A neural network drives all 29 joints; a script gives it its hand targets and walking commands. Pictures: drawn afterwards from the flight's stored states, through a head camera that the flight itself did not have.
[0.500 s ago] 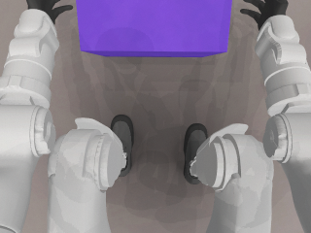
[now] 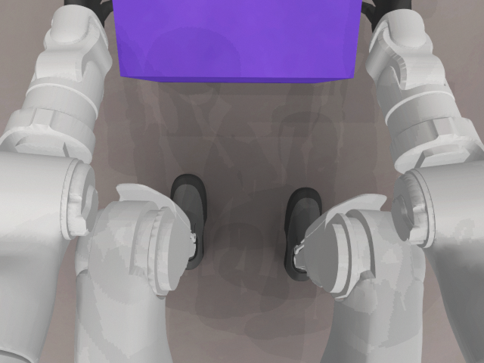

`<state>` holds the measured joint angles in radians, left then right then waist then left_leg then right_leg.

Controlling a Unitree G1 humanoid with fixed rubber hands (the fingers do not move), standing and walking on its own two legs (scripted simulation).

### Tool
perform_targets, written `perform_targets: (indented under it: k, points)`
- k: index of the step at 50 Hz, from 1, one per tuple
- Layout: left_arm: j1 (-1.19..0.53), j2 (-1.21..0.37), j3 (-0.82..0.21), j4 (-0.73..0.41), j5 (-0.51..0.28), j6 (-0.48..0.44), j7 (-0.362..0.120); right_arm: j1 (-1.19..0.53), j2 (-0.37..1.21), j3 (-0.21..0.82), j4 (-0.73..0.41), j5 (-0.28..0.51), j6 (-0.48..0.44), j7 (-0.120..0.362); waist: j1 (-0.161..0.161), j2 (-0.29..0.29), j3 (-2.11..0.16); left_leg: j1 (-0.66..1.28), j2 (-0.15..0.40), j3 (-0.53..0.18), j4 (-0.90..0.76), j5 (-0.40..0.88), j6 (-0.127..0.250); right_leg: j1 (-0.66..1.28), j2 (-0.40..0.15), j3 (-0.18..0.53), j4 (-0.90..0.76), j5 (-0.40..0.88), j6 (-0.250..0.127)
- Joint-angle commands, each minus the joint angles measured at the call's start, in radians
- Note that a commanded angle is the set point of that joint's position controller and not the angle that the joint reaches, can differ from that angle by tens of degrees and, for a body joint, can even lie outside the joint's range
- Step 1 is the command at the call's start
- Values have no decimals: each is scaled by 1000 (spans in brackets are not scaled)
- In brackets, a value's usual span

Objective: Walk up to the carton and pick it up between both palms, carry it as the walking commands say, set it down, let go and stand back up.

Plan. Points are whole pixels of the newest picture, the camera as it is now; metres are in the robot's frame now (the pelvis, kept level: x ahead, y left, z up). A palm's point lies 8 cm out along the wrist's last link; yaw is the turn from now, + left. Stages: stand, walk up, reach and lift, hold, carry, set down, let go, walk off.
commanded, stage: reach and lift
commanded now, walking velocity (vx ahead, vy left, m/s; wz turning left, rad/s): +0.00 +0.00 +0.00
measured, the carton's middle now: (237, 24) +0.52 +0.04 -0.26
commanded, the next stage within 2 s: none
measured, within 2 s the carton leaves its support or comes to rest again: leaves its support in 0.80 s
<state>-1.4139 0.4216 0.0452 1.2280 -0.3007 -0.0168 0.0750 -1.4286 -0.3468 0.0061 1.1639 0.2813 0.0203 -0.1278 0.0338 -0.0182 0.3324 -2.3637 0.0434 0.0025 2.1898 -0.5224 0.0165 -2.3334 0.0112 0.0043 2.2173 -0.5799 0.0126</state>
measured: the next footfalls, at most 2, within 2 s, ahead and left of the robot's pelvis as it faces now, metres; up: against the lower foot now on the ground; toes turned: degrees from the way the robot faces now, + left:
none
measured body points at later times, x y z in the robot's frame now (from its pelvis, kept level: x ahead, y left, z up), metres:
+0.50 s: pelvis -0.01 +0.00 +0.00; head +0.36 +0.02 +0.24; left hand +0.52 +0.23 -0.20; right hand +0.54 -0.15 -0.20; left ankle +0.12 +0.12 -0.32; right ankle +0.11 -0.12 -0.32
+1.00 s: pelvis -0.02 +0.00 +0.00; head +0.35 +0.02 +0.24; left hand +0.52 +0.23 -0.18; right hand +0.55 -0.15 -0.17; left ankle +0.12 +0.12 -0.32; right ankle +0.11 -0.12 -0.32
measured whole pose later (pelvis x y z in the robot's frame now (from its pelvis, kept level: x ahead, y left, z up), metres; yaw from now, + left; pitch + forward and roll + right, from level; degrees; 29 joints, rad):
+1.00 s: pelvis -0.02 +0.00 +0.00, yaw +0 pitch +29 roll +0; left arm -1.49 0.46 -0.07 1.11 -0.36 0.12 0.16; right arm -1.51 -0.36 -0.06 1.08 0.28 0.13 -0.21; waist 0.03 -0.02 0.52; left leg -2.22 0.01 -0.01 2.20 -0.48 0.00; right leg -2.19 0.05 0.03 2.22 -0.54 0.04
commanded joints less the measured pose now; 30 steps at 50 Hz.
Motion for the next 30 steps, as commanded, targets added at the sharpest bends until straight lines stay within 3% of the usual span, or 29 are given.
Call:
perform_targets:
  k: [1,2,3,4,5,6,7,8,9,10,11,12,13,14,15,16,17,18,19,20,21,22,23,24,26,27,28,29,30]
  points:
    - [-293,39,-37,-160,-30,-49,-3,-202,-28,-25,-131,-7,-61,-6,-33,1,-1177,695,-35,-7,-113,472,-38,559,33,-22,-139,413,21]
    - [-279,-16,-57,-113,-36,-40,-13,-250,24,26,-135,25,-54,5,6,27,-1133,701,-33,-12,-125,455,-25,494,31,-23,-150,373,17]
    - [-284,-82,-99,-104,-55,-38,-23,-243,65,55,-122,12,-50,14,-10,3,-1087,670,-40,-23,-140,441,-24,483,29,-25,-162,352,13]
    - [-298,-57,-69,-146,-17,-45,-19,-257,84,56,-123,30,-52,22,33,65,-1108,692,-41,-5,-123,444,-29,455,39,-12,-150,355,14]
    - [-324,-66,-71,-127,-22,-41,-22,-276,101,99,-128,46,-46,34,57,26,-1095,682,-44,-1,-129,413,-28,465,39,-20,-156,328,14]
    - [-348,-70,-99,-134,-36,-43,-25,-313,104,98,-150,54,-50,37,44,29,-1080,673,-38,-9,-135,364,-17,480,41,-16,-158,295,6]
    - [-340,-66,-104,-113,-22,-39,-22,-303,96,81,-118,64,-46,41,45,67,-1088,742,-35,-26,-149,376,-18,423,37,-34,-135,291,10]
    - [-386,-67,-103,-145,-23,-40,-20,-319,122,111,-130,60,-46,43,36,10,-1089,697,-38,-19,-143,369,-18,468,32,-28,-149,300,9]
    - [-419,-97,-84,-194,-36,-54,-26,-310,172,111,-101,43,-46,45,43,-8,-1035,595,-48,-2,-147,371,-15,474,44,-9,-168,315,3]
    - [-420,-143,-125,-154,-65,-47,-36,-375,135,104,-129,27,-53,44,-17,-55,-1089,672,-47,-18,-151,321,-15,492,35,-40,-158,262,5]
    - [-412,-199,-151,-116,-64,-31,-54,-359,232,123,-128,51,-48,61,0,-8,-1085,675,-41,-9,-157,315,-20,529,36,-39,-171,288,11]
    - [-423,-222,-137,-121,-61,-35,-66,-378,242,112,-137,31,-50,63,-5,-15,-1075,618,-49,-6,-133,309,-17,530,44,-20,-170,299,-3]
    - [-510,-295,-149,-211,-58,-44,-83,-456,352,155,-152,40,-46,85,39,-17,-1106,600,-61,9,-133,326,-19,570,45,-15,-152,321,-6]
    - [-525,-392,-194,-142,-64,-34,-97,-499,419,159,-163,43,-47,99,14,10,-1104,640,-55,5,-146,332,-15,513,50,-20,-160,307,-6]
    - [-556,-469,-210,-210,-51,-34,-115,-477,533,160,-163,36,-39,125,27,52,-1076,630,-66,4,-139,387,-16,443,61,-16,-151,344,-12]
    - [-568,-467,-210,-209,-54,-32,-118,-479,544,161,-150,30,-31,135,44,46,-1104,668,-70,7,-153,372,-21,476,59,-25,-142,316,-9]
    - [-604,-531,-241,-203,-58,-12,-138,-557,536,156,-191,43,-37,149,13,78,-1114,731,-58,3,-129,375,-22,416,56,-27,-146,311,-17]
    - [-644,-531,-209,-258,-59,-22,-141,-543,602,191,-174,11,-26,160,0,-31,-1092,637,-69,9,-108,366,-14,491,65,-34,-150,326,-8]
    - [-586,-574,-221,-187,-49,-9,-153,-567,622,181,-199,32,-27,172,37,14,-1090,679,-74,16,-129,312,-8,475,69,-43,-141,269,-13]
    - [-610,-560,-229,-257,-55,-12,-155,-537,627,152,-167,7,-21,177,-10,-28,-1067,658,-77,14,-143,297,-12,482,68,-71,-140,267,-11]
    - [-581,-622,-208,-208,-31,-4,-171,-570,667,151,-205,5,-23,187,31,-11,-1049,641,-80,30,-130,329,-14,483,87,-54,-148,286,-16]
    - [-606,-610,-218,-206,-42,0,-174,-540,661,137,-166,-7,-15,193,8,-8,-991,614,-70,20,-147,286,-9,452,66,-57,-150,265,-17]
    - [-663,-632,-197,-276,-42,-7,-181,-562,699,153,-208,-10,-14,204,29,-23,-1025,606,-81,23,-114,314,-8,455,81,-44,-146,283,-16]
    - [-650,-666,-203,-252,-33,4,-195,-598,714,149,-209,-14,-8,214,19,-29,-1028,596,-78,20,-122,323,-4,448,81,-55,-141,297,-13]
    - [-641,-660,-227,-283,-50,10,-198,-618,738,164,-221,13,-3,215,53,39,-1060,642,-78,38,-97,381,-7,492,80,-22,-134,341,-26]
    - [-634,-671,-196,-279,-30,12,-195,-583,743,162,-195,5,-1,215,48,-25,-1038,580,-80,34,-112,375,-5,474,80,-41,-122,357,-15]
    - [-591,-715,-206,-251,-36,18,-203,-647,765,181,-276,18,-4,222,74,21,-1071,631,-85,46,-107,358,1,496,79,-25,-144,324,-21]
    - [-685,-708,-213,-304,-66,9,-210,-598,749,158,-212,-20,9,217,30,-47,-1071,569,-82,40,-103,363,-11,536,80,-38,-140,353,-17]
    - [-692,-710,-214,-295,-67,18,-216,-589,775,154,-240,-27,13,220,11,-49,-1061,567,-82,48,-97,358,-8,559,80,-36,-144,371,-14]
